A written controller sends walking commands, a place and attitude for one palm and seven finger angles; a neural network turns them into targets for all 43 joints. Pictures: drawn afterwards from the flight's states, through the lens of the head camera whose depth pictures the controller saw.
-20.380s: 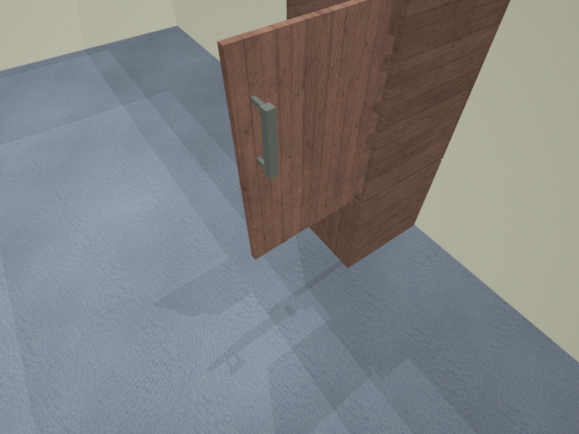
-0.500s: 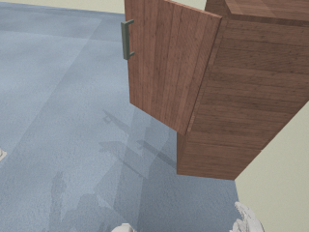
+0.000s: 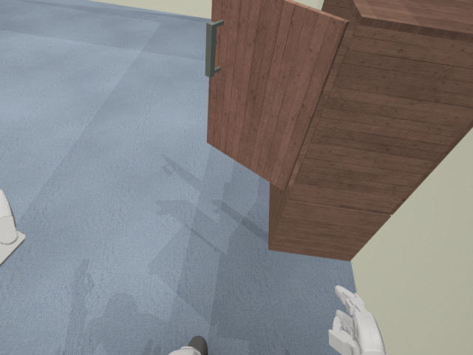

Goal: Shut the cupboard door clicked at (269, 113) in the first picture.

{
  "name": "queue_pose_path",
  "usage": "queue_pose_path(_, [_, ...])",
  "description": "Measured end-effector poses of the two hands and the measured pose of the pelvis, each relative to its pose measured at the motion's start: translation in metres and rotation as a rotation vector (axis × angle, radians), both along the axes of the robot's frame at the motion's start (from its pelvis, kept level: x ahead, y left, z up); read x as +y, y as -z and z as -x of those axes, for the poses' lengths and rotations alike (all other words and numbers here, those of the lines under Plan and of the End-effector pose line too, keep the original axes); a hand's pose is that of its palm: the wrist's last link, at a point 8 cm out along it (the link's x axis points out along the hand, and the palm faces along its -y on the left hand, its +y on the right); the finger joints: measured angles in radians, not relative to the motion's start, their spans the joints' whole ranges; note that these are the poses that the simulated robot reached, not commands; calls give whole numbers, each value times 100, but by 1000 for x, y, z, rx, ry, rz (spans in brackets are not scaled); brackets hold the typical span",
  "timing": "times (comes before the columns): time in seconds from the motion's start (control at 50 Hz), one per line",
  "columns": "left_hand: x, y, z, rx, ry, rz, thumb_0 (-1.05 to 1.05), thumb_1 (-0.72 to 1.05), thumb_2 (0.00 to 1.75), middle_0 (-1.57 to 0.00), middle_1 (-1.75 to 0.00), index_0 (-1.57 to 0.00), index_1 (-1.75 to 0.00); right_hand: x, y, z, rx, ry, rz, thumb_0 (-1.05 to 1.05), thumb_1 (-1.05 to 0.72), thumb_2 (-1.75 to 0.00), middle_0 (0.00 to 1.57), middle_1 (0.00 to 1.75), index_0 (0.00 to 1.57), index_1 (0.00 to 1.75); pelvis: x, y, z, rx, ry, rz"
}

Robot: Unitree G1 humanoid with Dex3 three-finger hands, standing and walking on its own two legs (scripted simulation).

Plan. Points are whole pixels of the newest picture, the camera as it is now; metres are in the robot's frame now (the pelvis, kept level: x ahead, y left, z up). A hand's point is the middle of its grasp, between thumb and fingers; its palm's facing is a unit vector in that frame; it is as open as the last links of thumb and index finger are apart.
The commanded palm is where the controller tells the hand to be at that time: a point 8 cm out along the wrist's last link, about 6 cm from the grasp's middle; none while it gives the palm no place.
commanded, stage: stop stepping back and stand still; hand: left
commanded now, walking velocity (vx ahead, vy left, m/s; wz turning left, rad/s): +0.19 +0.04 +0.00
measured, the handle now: (214, 49) +0.90 +0.17 +0.08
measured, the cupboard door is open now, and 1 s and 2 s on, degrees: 58 58 58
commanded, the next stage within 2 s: let the arm hang, fingers relaxed in 1.40 s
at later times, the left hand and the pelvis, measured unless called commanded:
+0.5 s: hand out of the picture +0.13 +0.33 +0.19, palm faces +0.51 -0.81 -0.29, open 7.4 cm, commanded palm +0.06 +0.36 +0.19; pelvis -0.09 +0.06 -0.01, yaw -3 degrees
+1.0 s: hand out of the picture +0.10 +0.32 +0.17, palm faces +0.49 -0.78 -0.39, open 7.4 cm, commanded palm +0.04 +0.36 +0.19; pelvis -0.11 +0.06 +0.01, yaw -1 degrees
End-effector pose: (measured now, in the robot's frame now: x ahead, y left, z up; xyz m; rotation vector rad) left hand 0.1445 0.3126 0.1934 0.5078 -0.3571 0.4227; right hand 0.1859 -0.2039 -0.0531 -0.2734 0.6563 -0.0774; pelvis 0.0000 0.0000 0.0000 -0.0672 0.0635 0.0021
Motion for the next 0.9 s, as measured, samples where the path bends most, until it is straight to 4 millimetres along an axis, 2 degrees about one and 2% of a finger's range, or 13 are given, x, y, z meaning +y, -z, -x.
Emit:
queue_pose_path(0.04, [-6,3,4,1,33,6,1,89,90,-21,-30,-21,-30,-1,5,14,7,-3,8,1,-90,-90,21,30,21,30,2,3,15,-19,21,2])
queue_pose_path(0.1, [-6,4,7,-8,65,27,1,88,90,-21,-30,-21,-31,-5,10,42,36,51,16,1,-90,-90,21,30,21,30,10,4,21,-54,27,0])
queue_pose_path(0.18, [8,5,8,-35,69,40,1,88,90,-22,-30,-22,-31,-13,15,80,50,149,43,1,-90,-90,21,30,21,30,21,9,27,-92,3,6])
queue_pose_path(0.24, [19,3,14,-12,47,44,1,88,90,-22,-30,-22,-31,-13,14,107,71,191,42,1,-90,-90,21,30,20,30,25,4,40,-95,-8,5])
queue_pose_path(0.32, [22,-6,45,50,50,-12,1,88,90,-21,-30,-21,-31,-7,12,138,103,178,24,2,-90,-90,20,30,20,30,29,-3,64,-92,-31,-5])
queue_pose_path(0.4, [29,-13,77,10,49,-40,1,88,90,-22,-30,-22,-31,-4,13,162,165,170,57,1,-90,-90,21,30,20,30,42,-5,73,-88,69,-44])
queue_pose_path(0.48, [52,-4,68,-104,10,24,1,88,90,-22,-30,-22,-31,2,26,172,129,189,92,2,-90,-90,21,30,20,30,63,11,85,-93,62,-8])
queue_pose_path(0.54, [57,6,52,-82,8,85,1,88,90,-21,-30,-21,-31,16,26,179,103,217,43,2,-90,-90,20,30,20,30,65,10,103,-122,59,-24])
queue_pose_path(0.6, [42,7,53,2,70,77,1,89,90,-21,-30,-21,-30,33,15,188,80,217,-32,2,-90,-90,20,30,20,30,59,-1,113,-117,74,-29])
queue_pose_path(0.68, [13,-7,77,84,168,-1,1,89,90,-21,-30,-21,-30,43,7,195,84,192,-84,2,-90,-90,21,30,20,30,50,-13,118,-86,81,-19])
queue_pose_path(0.76, [7,-20,101,71,149,-124,1,88,90,-22,-30,-22,-31,33,25,195,122,149,-75,1,-90,-90,21,30,21,30,45,-3,127,-65,84,-61])
queue_pose_path(0.82, [22,-25,109,47,53,-104,1,88,89,-22,-31,-22,-31,21,31,198,169,153,-56,1,-90,-90,21,30,21,30,46,-7,126,-72,69,-67])
queue_pose_path(0.9, [43,-11,107,82,-76,-6,1,88,90,-22,-30,-22,-31,6,30,198,181,176,-20,1,-90,-90,21,30,21,30,50,-14,118,-68,49,-88])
